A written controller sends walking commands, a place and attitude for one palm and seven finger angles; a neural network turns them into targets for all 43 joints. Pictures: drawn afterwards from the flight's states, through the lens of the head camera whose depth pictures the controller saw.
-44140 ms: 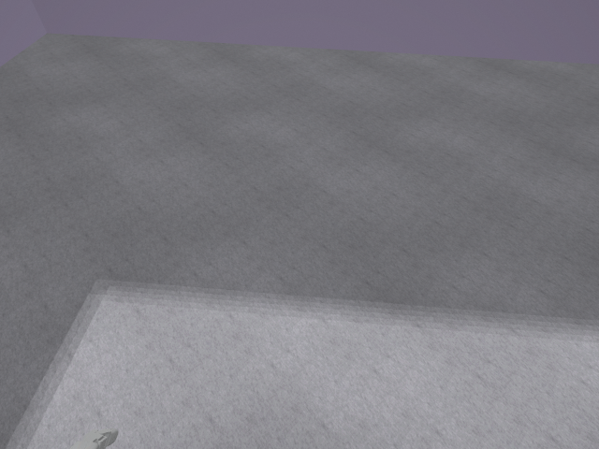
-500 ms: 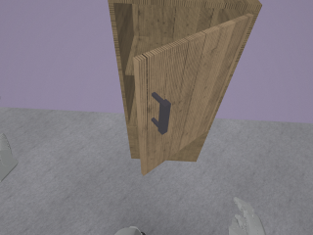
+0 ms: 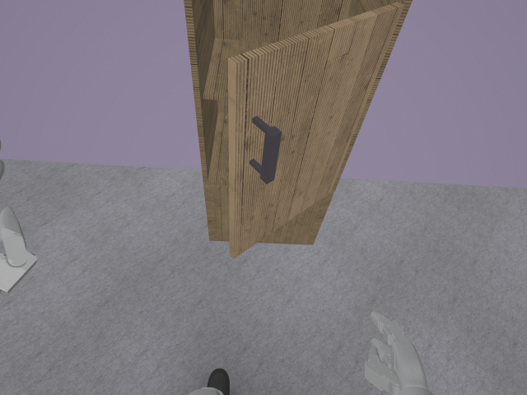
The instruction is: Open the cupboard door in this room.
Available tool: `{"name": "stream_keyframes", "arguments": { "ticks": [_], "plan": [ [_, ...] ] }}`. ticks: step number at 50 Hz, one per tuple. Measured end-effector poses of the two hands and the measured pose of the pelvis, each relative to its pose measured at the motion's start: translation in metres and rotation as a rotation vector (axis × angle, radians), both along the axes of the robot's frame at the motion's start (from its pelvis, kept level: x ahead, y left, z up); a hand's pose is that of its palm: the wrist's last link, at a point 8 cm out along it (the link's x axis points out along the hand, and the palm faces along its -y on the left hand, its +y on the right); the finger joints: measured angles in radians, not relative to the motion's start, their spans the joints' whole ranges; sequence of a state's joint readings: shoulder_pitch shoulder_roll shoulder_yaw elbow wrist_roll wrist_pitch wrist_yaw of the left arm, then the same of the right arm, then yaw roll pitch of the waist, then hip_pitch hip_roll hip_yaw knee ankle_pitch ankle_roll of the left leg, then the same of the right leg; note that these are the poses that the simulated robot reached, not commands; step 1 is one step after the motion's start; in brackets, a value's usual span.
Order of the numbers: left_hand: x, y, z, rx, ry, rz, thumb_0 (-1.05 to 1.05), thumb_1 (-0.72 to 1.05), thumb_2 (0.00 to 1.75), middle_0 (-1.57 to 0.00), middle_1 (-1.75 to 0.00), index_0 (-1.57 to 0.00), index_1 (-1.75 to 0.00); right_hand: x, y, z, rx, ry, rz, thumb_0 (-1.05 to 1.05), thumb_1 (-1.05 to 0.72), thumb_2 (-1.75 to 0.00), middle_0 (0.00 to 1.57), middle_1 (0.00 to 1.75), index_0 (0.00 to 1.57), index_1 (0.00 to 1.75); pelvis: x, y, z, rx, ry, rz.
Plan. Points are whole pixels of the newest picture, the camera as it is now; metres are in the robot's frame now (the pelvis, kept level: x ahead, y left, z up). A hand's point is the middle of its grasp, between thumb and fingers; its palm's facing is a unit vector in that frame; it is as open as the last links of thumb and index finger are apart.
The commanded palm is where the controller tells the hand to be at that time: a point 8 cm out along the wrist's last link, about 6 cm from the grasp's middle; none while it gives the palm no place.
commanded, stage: stop stepping back and stand still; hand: left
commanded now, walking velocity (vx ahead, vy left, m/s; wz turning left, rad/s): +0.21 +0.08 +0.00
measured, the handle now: (263, 150) +0.51 +0.05 +0.06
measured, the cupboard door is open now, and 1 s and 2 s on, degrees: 40 40 40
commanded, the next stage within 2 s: let the arm hang, fingers relaxed in 0.70 s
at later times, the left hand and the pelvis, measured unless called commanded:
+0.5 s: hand (19, 357) +0.13 +0.23 +0.16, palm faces +0.36 -0.82 -0.45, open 7.4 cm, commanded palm +0.07 +0.28 +0.18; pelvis -0.08 -0.02 +0.00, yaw -2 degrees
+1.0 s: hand out of the picture +0.09 +0.19 -0.11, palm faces -0.01 -0.94 -0.33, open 7.4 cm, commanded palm none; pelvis -0.08 -0.02 -0.01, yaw -1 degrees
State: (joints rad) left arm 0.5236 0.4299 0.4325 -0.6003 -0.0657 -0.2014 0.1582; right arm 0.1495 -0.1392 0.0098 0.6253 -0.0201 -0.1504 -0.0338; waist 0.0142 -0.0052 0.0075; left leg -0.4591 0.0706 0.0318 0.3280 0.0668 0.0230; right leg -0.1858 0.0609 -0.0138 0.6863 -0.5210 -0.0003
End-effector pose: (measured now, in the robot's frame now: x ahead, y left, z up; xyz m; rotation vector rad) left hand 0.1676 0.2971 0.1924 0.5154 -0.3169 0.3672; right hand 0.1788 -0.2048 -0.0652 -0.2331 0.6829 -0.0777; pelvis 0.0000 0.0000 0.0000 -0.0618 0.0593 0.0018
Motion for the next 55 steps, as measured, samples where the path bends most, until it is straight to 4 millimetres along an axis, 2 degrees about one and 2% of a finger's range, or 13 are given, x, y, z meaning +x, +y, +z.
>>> {"name": "stream_keyframes", "arguments": {
  "ticks": [4, 7, 14, 19, 25, 31, 37, 41, 44, 47, 51, 53, 55],
  "plan": [
    [-0.02, -0.022, -0.002, 0.082, 0.035, -0.066, 0.01, 0.89, 0.9, -0.21, -0.3, -0.2, -0.3, -0.025, -0.017, -0.014, 0.022, -0.002, -0.008, 0.01, -0.9, -0.9, 0.2, 0.3, 0.21, 0.31, -0.031, -0.014, -0.011, 0.032, -0.001, -0.03],
    [-0.037, -0.032, 0.002, 0.098, 0.074, -0.085, 0.01, 0.89, 0.9, -0.21, -0.3, -0.21, -0.3, -0.055, -0.033, -0.017, 0.016, 0.055, -0.05, 0.01, -0.9, -0.9, 0.2, 0.3, 0.21, 0.31, -0.04, -0.018, -0.006, 0.041, -0.024, -0.044],
    [-0.052, -0.017, -0.005, 0.031, 0.017, 0.009, 0.01, 0.89, 0.9, -0.22, -0.3, -0.21, -0.3, -0.11, -0.069, -0.022, -0.055, 0.087, -0.165, 0.01, -0.9, -0.9, 0.2, 0.3, 0.21, 0.3, -0.043, -0.016, -0.009, 0.057, -0.059, -0.036],
    [-0.055, -0.015, -0.019, -0.044, 0.035, 0.016, 0.01, 0.89, 0.9, -0.21, -0.3, -0.21, -0.3, -0.132, -0.075, -0.014, -0.071, 0.066, -0.197, 0.02, -0.9, -0.9, 0.2, 0.3, 0.2, 0.3, -0.06, -0.014, -0.006, 0.055, -0.085, -0.039],
    [-0.079, -0.026, -0.011, 0.014, 0.049, -0.042, 0.01, 0.89, 0.9, -0.21, -0.3, -0.21, -0.3, -0.141, -0.064, -0.005, -0.058, 0.023, -0.179, 0.01, -0.9, -0.9, 0.2, 0.3, 0.2, 0.3, -0.076, -0.017, -0.002, 0.045, -0.074, -0.034],
    [-0.095, -0.016, -0.005, 0.039, 0.028, 0.016, 0.01, 0.89, 0.9, -0.22, -0.3, -0.21, -0.3, -0.137, -0.051, -0.017, -0.035, 0.046, -0.132, 0.01, -0.9, -0.9, 0.2, 0.3, 0.21, 0.3, -0.079, -0.014, -0.005, 0.033, -0.078, -0.043],
    [-0.076, 0.001, -0.022, -0.057, 0.002, 0.064, 0.01, 0.89, 0.9, -0.21, -0.3, -0.21, -0.3, -0.125, -0.039, -0.025, -0.031, 0.062, -0.125, 0.01, -0.9, -0.9, 0.2, 0.3, 0.21, 0.3, -0.069, -0.003, -0.01, 0.052, -0.106, -0.042],
    [-0.056, -0.005, -0.028, -0.036, 0.063, 0.027, 0.01, 0.89, 0.9, -0.21, -0.3, -0.2, -0.3, -0.115, -0.028, -0.018, 0.004, 0.017, -0.099, 0.01, -0.9, -0.9, 0.2, 0.3, 0.21, 0.3, -0.072, -0.003, -0.005, 0.066, -0.085, -0.039],
    [-0.034, -0.009, -0.091, -0.105, 0.37, 0.017, 0.0, 0.9, 0.9, -0.2, -0.3, -0.2, -0.3, -0.114, -0.028, -0.036, 0.036, 0.099, -0.054, 0.01, -0.9, -0.9, 0.2, 0.3, 0.21, 0.3, -0.079, -0.002, -0.005, 0.064, -0.048, -0.016],
    [-0.045, -0.029, -0.186, -0.227, 0.761, 0.033, 0.0, 0.91, 0.9, -0.2, -0.29, -0.19, -0.3, -0.124, -0.033, -0.055, 0.057, 0.193, -0.049, 0.01, -0.9, -0.9, 0.2, 0.3, 0.21, 0.3, -0.083, -0.007, -0.009, 0.084, -0.045, -0.017],
    [-0.116, -0.077, -0.291, -0.383, 1.216, 0.047, 0.01, 0.91, 0.9, -0.2, -0.29, -0.19, -0.29, -0.153, -0.048, -0.073, 0.076, 0.32, -0.094, 0.01, -0.9, -0.9, 0.2, 0.3, 0.21, 0.3, -0.084, -0.019, -0.013, 0.093, -0.072, -0.013],
    [-0.161, -0.103, -0.321, -0.474, 1.403, 0.057, 0.01, 0.91, 0.9, -0.2, -0.29, -0.19, -0.29, -0.174, -0.055, -0.076, 0.06, 0.413, -0.12, 0.01, -0.9, -0.9, 0.2, 0.3, 0.21, 0.3, -0.08, -0.023, -0.01, 0.076, -0.079, -0.002],
    [-0.191, -0.102, -0.333, -0.552, 1.459, 0.166, -0.01, 0.99, 0.9, -0.21, -0.3, -0.2, -0.3, -0.197, -0.061, -0.076, 0.033, 0.517, -0.136, 0.01, -0.91, -0.9, 0.2, 0.3, 0.21, 0.3, -0.076, -0.027, -0.008, 0.063, -0.081, 0.011]
  ]
}}
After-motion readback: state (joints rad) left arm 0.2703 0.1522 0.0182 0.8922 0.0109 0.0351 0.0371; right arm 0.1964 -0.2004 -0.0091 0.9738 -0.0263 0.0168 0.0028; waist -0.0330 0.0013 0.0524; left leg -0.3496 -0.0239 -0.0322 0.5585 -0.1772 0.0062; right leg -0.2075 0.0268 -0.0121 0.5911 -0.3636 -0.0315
